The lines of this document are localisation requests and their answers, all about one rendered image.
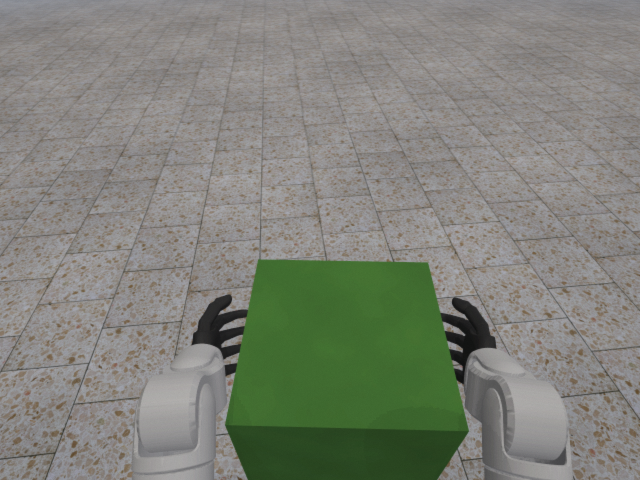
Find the robot right forearm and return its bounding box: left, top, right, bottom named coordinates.
left=464, top=348, right=573, bottom=480

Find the right robot hand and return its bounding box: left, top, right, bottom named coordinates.
left=440, top=297, right=496, bottom=384

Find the robot left forearm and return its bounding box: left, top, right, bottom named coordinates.
left=131, top=344, right=227, bottom=480

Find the left robot hand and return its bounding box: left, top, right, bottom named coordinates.
left=191, top=294, right=248, bottom=376

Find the carton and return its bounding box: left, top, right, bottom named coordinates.
left=225, top=259, right=469, bottom=480

